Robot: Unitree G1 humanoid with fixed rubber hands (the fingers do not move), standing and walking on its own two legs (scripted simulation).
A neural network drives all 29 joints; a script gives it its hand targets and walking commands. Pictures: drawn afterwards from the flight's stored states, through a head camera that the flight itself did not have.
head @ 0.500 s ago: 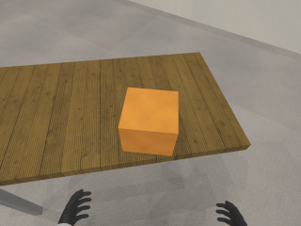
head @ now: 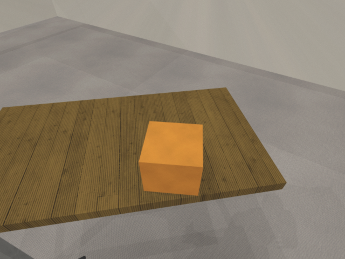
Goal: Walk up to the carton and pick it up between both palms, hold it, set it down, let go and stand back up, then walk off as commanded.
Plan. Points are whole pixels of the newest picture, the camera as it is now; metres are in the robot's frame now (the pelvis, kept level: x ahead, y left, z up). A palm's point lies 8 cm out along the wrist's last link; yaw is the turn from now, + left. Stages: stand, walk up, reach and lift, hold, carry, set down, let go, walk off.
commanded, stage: stand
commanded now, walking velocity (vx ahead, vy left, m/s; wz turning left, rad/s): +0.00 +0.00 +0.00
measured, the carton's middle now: (173, 157) +0.42 -0.01 -0.04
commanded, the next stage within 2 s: walk off in 0.58 s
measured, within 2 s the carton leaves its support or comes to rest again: neither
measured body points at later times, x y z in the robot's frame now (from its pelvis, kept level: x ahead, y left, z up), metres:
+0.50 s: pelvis -0.02 +0.00 +0.00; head -0.06 +0.01 +0.45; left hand +0.08 +0.26 -0.11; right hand +0.02 -0.28 -0.13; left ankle +0.00 +0.12 -0.74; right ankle -0.02 -0.12 -0.74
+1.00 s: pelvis -0.08 -0.01 -0.01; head -0.08 -0.02 +0.44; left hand +0.02 +0.26 -0.12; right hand -0.06 -0.29 -0.15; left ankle +0.00 +0.12 -0.74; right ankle -0.02 -0.12 -0.74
